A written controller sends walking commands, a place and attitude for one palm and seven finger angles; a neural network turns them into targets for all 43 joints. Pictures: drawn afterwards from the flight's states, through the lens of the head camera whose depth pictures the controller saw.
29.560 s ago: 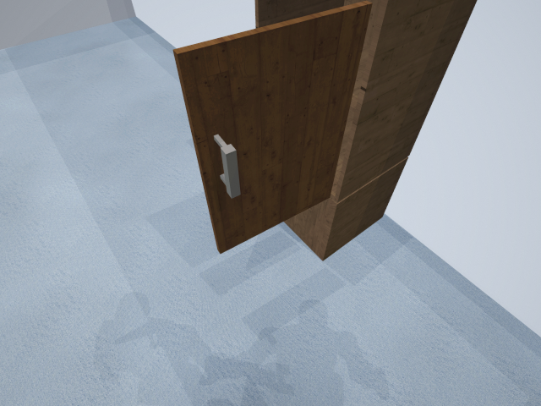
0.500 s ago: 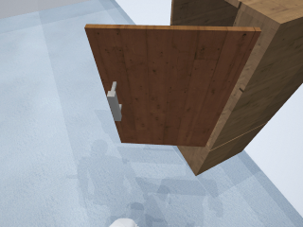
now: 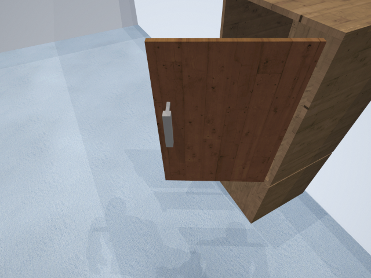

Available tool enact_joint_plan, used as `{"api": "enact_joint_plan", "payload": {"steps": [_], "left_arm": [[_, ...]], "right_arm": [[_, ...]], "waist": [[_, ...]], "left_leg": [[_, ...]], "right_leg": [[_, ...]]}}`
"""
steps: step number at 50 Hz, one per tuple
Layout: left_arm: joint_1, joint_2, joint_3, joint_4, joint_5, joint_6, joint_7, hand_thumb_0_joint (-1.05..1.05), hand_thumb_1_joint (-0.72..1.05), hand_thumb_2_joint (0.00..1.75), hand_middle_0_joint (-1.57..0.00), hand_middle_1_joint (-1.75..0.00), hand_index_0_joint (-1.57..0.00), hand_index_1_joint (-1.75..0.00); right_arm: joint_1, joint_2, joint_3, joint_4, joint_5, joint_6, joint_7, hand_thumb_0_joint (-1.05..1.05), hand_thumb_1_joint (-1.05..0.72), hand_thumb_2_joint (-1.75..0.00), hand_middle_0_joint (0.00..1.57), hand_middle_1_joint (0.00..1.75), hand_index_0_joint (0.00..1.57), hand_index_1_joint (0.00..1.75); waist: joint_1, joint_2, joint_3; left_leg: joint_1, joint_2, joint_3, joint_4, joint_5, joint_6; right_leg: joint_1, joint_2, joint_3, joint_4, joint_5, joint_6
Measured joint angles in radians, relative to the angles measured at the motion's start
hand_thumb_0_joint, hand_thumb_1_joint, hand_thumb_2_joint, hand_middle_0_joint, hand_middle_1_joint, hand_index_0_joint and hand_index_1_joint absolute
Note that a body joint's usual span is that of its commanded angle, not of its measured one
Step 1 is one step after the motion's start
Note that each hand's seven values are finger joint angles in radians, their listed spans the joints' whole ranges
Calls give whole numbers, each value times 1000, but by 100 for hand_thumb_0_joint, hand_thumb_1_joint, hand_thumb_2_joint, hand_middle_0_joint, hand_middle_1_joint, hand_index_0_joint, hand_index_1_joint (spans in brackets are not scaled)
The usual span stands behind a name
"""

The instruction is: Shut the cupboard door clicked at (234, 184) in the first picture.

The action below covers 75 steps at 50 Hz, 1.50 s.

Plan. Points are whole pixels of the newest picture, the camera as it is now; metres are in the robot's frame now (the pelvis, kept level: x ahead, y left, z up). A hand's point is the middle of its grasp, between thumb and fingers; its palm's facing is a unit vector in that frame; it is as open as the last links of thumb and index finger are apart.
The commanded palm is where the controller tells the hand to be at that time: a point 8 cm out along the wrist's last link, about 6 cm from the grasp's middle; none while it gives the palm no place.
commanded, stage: come to a stop and stand still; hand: left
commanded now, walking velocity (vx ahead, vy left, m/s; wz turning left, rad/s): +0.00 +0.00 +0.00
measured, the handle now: (168, 124) +0.53 +0.09 +0.01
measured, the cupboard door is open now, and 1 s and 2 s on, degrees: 60 60 60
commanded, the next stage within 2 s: look again from close up in 0.18 s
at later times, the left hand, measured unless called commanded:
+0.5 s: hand out of the picture +0.01 +0.14 -0.17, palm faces +0.02 -0.98 -0.20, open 7.4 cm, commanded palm none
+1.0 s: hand (129, 255) +0.19 +0.15 -0.07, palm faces +0.27 -0.95 -0.17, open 7.3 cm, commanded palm +0.13 +0.18 -0.06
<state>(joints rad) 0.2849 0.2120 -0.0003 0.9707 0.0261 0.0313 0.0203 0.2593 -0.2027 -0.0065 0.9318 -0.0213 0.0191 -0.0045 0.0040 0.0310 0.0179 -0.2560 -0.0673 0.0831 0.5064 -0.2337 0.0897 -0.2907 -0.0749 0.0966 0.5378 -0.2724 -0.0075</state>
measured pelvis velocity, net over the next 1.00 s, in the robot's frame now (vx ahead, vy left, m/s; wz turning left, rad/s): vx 0.05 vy -0.06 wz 0.07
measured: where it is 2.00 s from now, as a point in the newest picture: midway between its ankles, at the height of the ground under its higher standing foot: outside the picture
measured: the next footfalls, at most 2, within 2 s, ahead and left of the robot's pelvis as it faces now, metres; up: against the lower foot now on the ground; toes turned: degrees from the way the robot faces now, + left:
none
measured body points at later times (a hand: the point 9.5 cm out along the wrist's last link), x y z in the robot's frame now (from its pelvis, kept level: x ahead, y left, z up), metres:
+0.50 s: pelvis +0.02 -0.03 +0.00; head +0.04 -0.04 +0.45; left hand +0.01 +0.19 -0.15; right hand +0.06 -0.27 -0.15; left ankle +0.03 +0.06 -0.73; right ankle +0.04 -0.19 -0.73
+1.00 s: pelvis +0.05 -0.06 +0.00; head +0.05 -0.07 +0.45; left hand +0.17 +0.20 -0.06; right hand +0.12 -0.31 -0.13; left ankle +0.03 +0.06 -0.73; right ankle +0.04 -0.19 -0.73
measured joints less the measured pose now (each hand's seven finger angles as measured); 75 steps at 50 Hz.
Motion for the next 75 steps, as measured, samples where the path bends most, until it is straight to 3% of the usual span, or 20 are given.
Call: {"api": "enact_joint_plan", "payload": {"steps": [9,22,45,46,47,50,53,55,58,60,62,64,69,72,75], "left_arm": [[54,-25,-9,60,-4,-10,-4,1,91,90,-20,-30,-20,-30],[41,-59,-20,114,-9,-31,-3,1,91,90,-20,-30,-20,-30],[-59,-30,-9,87,-14,-48,9,0,91,90,-20,-30,-20,-30],[-15,-35,56,-74,-38,12,-6,1,91,90,-20,-30,-20,-30],[41,-27,74,-263,-70,16,-3,1,91,90,-20,-30,-20,-30],[119,-16,77,-636,-154,-76,26,2,91,90,-21,-31,-21,-31],[73,-28,112,-756,-200,-219,-15,1,91,90,-23,-34,-23,-34],[51,-32,142,-766,-239,-350,-92,1,91,90,-25,-36,-25,-36],[66,-33,158,-755,-285,-538,-259,0,91,90,-29,-41,-29,-40],[97,-29,158,-740,-295,-612,-370,0,91,90,-32,-44,-32,-44],[142,-22,157,-745,-304,-624,-440,0,91,90,-36,-48,-36,-47],[186,-14,158,-774,-320,-601,-466,1,91,90,-39,-52,-40,-51],[224,7,168,-959,-356,-568,-421,2,90,90,-49,-62,-49,-61],[161,19,154,-1056,-361,-546,-408,2,90,90,-54,-67,-54,-67],[83,29,128,-1088,-349,-456,-421,2,90,90,-59,-73,-59,-73]], "right_arm": [[23,-5,-2,64,3,2,-2,1,-92,-90,20,30,20,30],[-6,13,4,107,12,-29,-10,1,-91,-90,20,30,20,30],[-34,10,5,142,12,-30,-16,1,-91,-90,20,30,20,30],[-21,11,6,105,12,-47,-30,1,-91,-90,20,30,20,30],[7,13,8,57,22,-91,-55,1,-91,-90,20,30,20,30],[65,-9,4,-30,44,-224,-81,1,-91,-90,20,30,20,30],[44,-33,-21,-117,42,-285,-63,1,-91,-90,20,30,20,30],[0,-34,-36,-176,34,-305,-45,1,-91,-90,20,30,20,30],[-58,-33,-53,-267,24,-325,-18,1,-91,-90,20,30,20,30],[-83,-41,-61,-324,22,-331,-7,1,-91,-90,20,30,20,30],[-100,-55,-66,-374,23,-328,-8,1,-91,-90,20,30,20,30],[-111,-69,-69,-411,24,-324,-16,1,-91,-90,20,30,20,30],[-135,-68,-44,-430,27,-307,-50,1,-91,-90,20,30,20,30],[-139,-44,-7,-420,34,-288,-65,1,-91,-90,20,30,20,30],[-121,-8,30,-419,49,-261,-70,1,-91,-90,20,30,20,30]], "waist": [[4,-14,11],[4,-26,10],[-12,-21,12],[-17,-27,28],[-16,-38,29],[-21,-29,-24],[-45,-9,-86],[-49,-17,-116],[-37,-52,-141],[-21,-74,-148],[0,-88,-154],[23,-84,-155],[73,-41,-148],[81,-11,-144],[64,12,-142]], "left_leg": [[0,-6,-16,-31,21,-8],[28,20,-27,-48,5,-41],[56,75,-63,-36,-36,-93],[49,76,-68,-14,-45,-94],[34,71,-72,8,-55,-94],[-10,59,-101,65,-80,-96],[-111,47,-126,154,-109,-97],[-204,45,-120,233,-135,-101],[-353,46,-108,372,-185,-108],[-449,45,-110,470,-219,-115],[-536,46,-116,564,-255,-116],[-607,48,-131,649,-286,-120],[-706,53,-175,793,-335,-121],[-731,56,-193,829,-340,-118],[-735,60,-194,823,-329,-114]], "right_leg": [[4,19,31,-29,43,12],[27,41,22,-43,40,59],[70,94,-16,-52,7,15],[67,95,-22,-35,1,15],[48,91,-27,0,-15,13],[19,79,-57,51,-55,12],[-70,70,-82,134,-89,13],[-170,69,-77,225,-120,10],[-330,74,-66,379,-173,5],[-425,76,-68,478,-209,2],[-507,79,-75,565,-242,-1],[-568,83,-90,636,-269,-3],[-635,93,-135,735,-307,-6],[-648,99,-153,750,-305,-4],[-648,102,-153,734,-287,1]]}}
